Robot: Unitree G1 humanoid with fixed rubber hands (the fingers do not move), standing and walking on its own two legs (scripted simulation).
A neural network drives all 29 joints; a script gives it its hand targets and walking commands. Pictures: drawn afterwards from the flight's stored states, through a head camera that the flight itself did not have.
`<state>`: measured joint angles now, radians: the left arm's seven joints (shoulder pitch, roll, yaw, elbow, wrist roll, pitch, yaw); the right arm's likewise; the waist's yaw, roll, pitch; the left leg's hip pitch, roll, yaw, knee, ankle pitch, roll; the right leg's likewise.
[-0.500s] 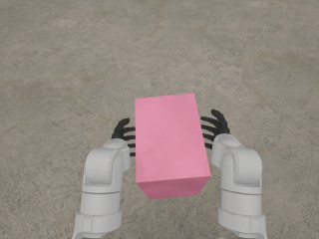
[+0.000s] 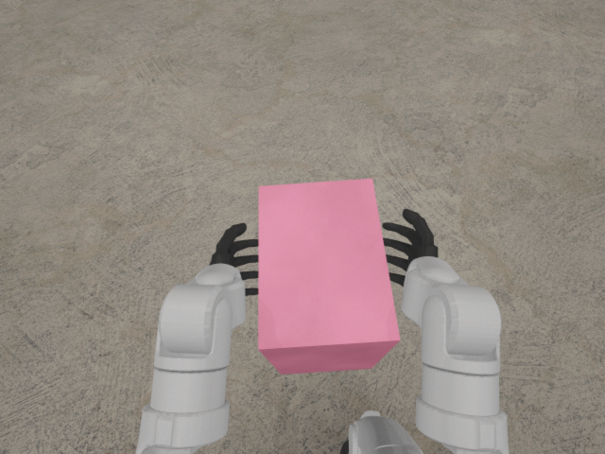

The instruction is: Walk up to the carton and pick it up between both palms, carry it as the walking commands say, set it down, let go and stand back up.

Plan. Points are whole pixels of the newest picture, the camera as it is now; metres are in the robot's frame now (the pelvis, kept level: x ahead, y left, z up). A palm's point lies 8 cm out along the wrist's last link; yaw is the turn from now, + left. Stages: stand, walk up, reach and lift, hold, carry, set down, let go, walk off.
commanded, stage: carry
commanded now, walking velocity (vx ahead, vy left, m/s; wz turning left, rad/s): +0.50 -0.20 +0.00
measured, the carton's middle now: (321, 288) +0.33 -0.02 -0.01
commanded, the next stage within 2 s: none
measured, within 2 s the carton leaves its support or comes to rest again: neither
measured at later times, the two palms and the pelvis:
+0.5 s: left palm (333, 52) +0.76 -0.07 +0.09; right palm (459, 48) +0.75 -0.30 +0.09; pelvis +0.43 -0.16 +0.02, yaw -2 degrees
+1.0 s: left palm out of the picture +1.13 -0.18 +0.11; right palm out of the picture +1.15 -0.41 +0.11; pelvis +0.82 -0.30 +0.04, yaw -4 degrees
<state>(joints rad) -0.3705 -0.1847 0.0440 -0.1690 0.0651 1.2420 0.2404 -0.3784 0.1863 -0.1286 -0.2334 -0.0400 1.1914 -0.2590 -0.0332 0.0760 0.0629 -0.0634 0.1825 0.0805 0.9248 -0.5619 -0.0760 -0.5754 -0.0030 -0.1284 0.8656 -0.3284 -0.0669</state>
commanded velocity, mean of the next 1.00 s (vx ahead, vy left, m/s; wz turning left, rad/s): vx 0.33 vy -0.13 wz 0.00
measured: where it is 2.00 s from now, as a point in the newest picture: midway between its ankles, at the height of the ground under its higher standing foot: (413, 102)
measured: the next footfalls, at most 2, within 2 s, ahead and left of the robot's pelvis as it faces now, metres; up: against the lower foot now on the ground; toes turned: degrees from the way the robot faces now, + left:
left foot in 0.26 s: +0.34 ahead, +0.00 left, +0.00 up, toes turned +10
right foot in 0.54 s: +0.65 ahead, -0.36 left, +0.00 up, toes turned -5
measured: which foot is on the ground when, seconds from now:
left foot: up 0.00-0.24, down 0.26-0.56, up 0.58-0.80, down 0.82-1.00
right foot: down 0.00-0.28, up 0.30-0.52, down 0.54-0.88, up 0.90-1.00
